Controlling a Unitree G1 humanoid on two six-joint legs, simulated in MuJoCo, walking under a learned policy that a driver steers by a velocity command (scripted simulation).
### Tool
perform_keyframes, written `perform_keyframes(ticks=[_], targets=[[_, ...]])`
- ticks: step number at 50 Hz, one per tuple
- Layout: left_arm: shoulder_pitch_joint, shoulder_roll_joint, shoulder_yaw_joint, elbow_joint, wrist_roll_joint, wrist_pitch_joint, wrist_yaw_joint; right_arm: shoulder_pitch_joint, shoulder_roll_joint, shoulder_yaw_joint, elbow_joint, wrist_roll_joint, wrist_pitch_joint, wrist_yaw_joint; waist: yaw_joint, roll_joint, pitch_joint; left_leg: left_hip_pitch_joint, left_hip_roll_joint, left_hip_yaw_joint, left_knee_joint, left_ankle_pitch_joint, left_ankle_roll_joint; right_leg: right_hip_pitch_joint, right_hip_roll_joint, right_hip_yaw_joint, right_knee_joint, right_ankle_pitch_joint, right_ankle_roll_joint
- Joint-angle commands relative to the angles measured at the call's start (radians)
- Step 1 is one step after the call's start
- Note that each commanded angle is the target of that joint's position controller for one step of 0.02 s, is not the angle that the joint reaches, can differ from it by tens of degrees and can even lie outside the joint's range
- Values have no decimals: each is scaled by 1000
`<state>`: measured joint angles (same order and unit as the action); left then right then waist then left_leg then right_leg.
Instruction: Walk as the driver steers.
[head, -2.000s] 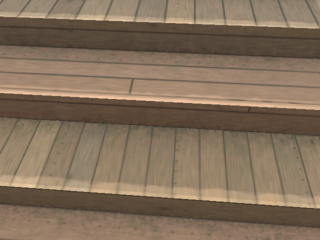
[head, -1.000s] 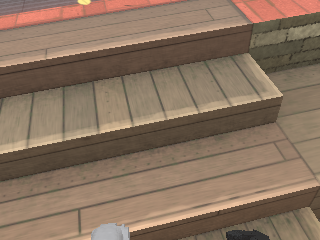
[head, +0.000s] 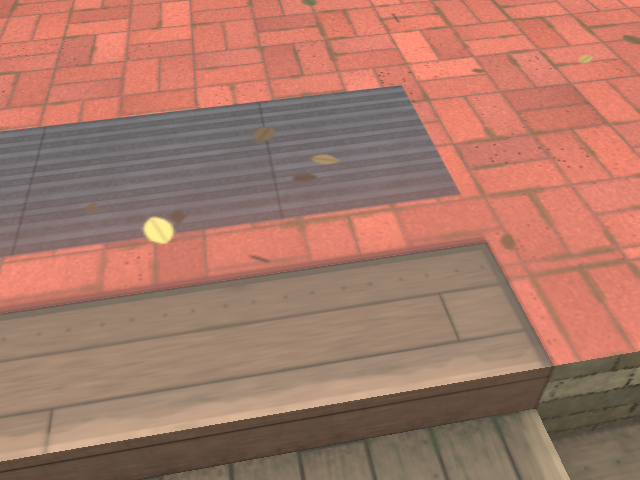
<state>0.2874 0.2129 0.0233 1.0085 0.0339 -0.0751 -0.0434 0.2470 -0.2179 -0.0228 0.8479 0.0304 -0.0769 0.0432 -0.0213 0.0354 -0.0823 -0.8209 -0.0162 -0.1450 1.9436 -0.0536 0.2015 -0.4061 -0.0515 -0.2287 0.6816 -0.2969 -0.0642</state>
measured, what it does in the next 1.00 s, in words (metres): climbs, turning left: left foot 0.15 m higher, then right foot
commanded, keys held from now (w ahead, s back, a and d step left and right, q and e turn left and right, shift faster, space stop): w+q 0.04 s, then q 0.44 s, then no key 0.38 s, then e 0.14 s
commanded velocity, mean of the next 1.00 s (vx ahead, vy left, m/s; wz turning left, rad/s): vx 0.14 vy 0.00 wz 0.34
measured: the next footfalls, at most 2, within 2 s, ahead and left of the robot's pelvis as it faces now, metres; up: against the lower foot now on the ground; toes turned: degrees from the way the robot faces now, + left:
left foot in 0.34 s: +0.34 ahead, +0.13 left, +0.15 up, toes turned +9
right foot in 1.00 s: +0.43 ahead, -0.09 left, +0.15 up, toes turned +18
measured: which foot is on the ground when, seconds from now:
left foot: up 0.00-0.32, down 0.34-1.00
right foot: down 0.00-0.38, up 0.40-0.98, down 1.00-1.00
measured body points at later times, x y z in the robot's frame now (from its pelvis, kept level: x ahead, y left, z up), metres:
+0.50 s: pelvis +0.21 +0.05 +0.10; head +0.22 +0.07 +0.55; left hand +0.28 +0.34 -0.01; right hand +0.44 -0.15 +0.01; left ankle +0.30 +0.12 -0.57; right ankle +0.14 -0.14 -0.43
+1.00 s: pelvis +0.33 +0.05 +0.15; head +0.31 +0.04 +0.60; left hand +0.32 +0.29 +0.02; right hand +0.56 -0.06 +0.06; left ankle +0.31 +0.12 -0.57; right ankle +0.39 -0.10 -0.56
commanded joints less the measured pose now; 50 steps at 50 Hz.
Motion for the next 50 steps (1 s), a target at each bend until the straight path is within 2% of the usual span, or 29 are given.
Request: perform_keyframes(ticks=[1,3,5,8,11,12,13,14,16,17,18,19,20,21,22,23,25,27,28,30,33,34,36,37,42,45,47,48,50], targets=[[-77,-127,-54,-18,18,-7,-12,96,159,70,-44,15,36,6,-116,-69,112,-241,45,-22,0,76,-8,-57,-153,97,-332,113,43],[-81,-93,-72,-15,51,-16,-3,45,121,64,-44,-14,64,-12,-111,-120,113,-226,16,77,57,192,-68,-155,-149,27,-362,204,11],[-2,-58,-79,7,48,-10,14,-9,125,67,-63,-26,76,-28,-67,-147,125,-356,6,92,179,158,-106,-59,-190,58,-360,313,-16],[127,6,-61,15,13,17,60,-227,112,84,-205,-36,68,-38,-6,-111,142,-552,58,92,38,9,-126,183,-229,69,-368,448,29],[188,70,-37,-13,14,34,119,-326,71,80,-278,-40,62,-25,36,-132,99,-572,112,146,-129,-50,-165,365,-272,68,-384,542,3],[152,141,-9,-31,-7,48,138,-393,114,106,-311,-32,65,-9,32,-145,95,-462,165,222,-341,-221,-162,351,-286,29,-491,577,-11],[183,124,-2,-34,-17,61,149,-480,115,105,-326,-26,71,-3,77,-79,99,-371,147,277,-439,-254,-156,355,-255,-4,-508,647,-16],[144,182,17,-55,-30,66,156,-451,131,110,-341,-19,74,8,39,-121,100,-229,157,288,-609,-339,-145,330,-291,-10,-503,769,-29],[135,207,25,-85,-61,64,139,-300,55,66,-297,-26,64,16,0,-184,-8,-2,17,398,-698,-460,-83,448,-309,-47,-308,1488,-64],[99,216,23,-101,-53,64,128,-180,13,43,-273,-28,61,15,-62,-244,-115,143,-58,367,-807,-385,-27,504,-284,-39,-161,1734,-57],[83,231,29,-125,-53,52,118,-11,-126,-11,-246,-36,56,18,-153,-251,-191,422,-31,124,-985,-247,40,339,-234,2,123,1632,-17],[87,104,-8,-197,-31,18,85,50,-282,-60,-225,-55,68,-6,-118,163,-327,736,198,-450,-1307,-199,218,-53,3,40,548,732,78],[54,83,4,-182,-19,-13,36,5,-291,-59,-255,-115,82,-37,-89,211,-444,809,310,-806,-1614,-103,254,-163,161,312,932,-13,102],[24,71,13,-210,-46,-17,5,-39,-205,-29,-265,-125,78,-47,-54,117,-382,700,315,-691,-1608,-198,158,-226,111,412,1080,6,81],[-64,48,10,-257,-46,1,13,-92,-96,-4,-259,-87,74,-41,-25,18,-221,545,247,-544,-1531,-336,74,-307,86,389,1097,49,59],[-105,28,10,-288,-28,12,35,-127,-38,4,-228,-46,68,-32,26,-53,-40,366,182,-356,-1451,-380,10,-375,53,346,1085,92,40],[-41,-10,-6,-314,-21,26,52,-132,-3,11,-188,-44,53,-21,92,-21,20,264,117,-217,-1429,-365,-48,-379,20,334,1162,118,3],[0,-24,-14,-318,-34,29,60,-75,-16,12,-168,-54,43,-24,97,-17,21,308,116,-159,-1445,-192,-54,-438,24,326,1213,151,-1],[-7,-48,-25,-336,-24,29,74,-56,-41,5,-159,-49,50,-24,103,-8,14,346,106,-109,-1423,-75,-90,-484,15,344,1179,172,13],[-17,-32,-25,-345,-28,40,91,-44,-48,10,-170,-53,62,-36,95,-3,-2,370,90,-66,-1425,-37,-121,-519,3,337,1097,211,45],[-85,-9,-19,-390,-15,67,126,-70,-96,4,-224,-53,92,-88,73,85,-30,417,87,-66,-1483,9,-111,-509,2,281,942,250,135],[-74,28,-2,-377,-12,66,130,-91,-84,6,-254,-63,78,-91,60,97,-72,455,121,-113,-1517,18,-99,-498,-17,288,941,280,146],[-73,29,7,-369,-23,69,138,-93,-75,14,-275,-67,65,-101,36,105,-72,483,160,-158,-1536,-58,-75,-513,-28,321,920,285,170],[-31,6,5,-337,-34,81,140,-92,-39,32,-274,-81,69,-100,27,106,-100,493,180,-184,-1521,-88,-50,-484,-11,318,1054,271,184],[-75,-18,5,-336,-34,71,119,-56,30,41,-263,-52,66,-108,1,27,15,591,182,-224,-1544,-207,-24,-503,-54,363,715,185,196],[-10,-63,-9,-263,-48,88,97,-98,63,39,-254,-68,62,-98,12,74,-22,515,170,-106,-1564,-76,-21,-161,-59,288,326,104,191],[-53,-11,8,-264,-60,87,84,-22,15,17,-207,-55,69,-75,-33,114,50,539,181,-100,-1575,-9,7,-57,-15,207,82,-92,169],[-42,13,16,-265,-65,81,80,-24,-15,6,-202,-44,76,-74,-17,116,74,578,185,-107,-1542,29,3,-27,-7,201,-70,-37,149],[-6,57,24,-257,-39,77,71,4,-65,-15,-197,-22,69,-72,-10,54,73,607,178,-97,-1472,136,-24,35,-23,250,-168,208,101]])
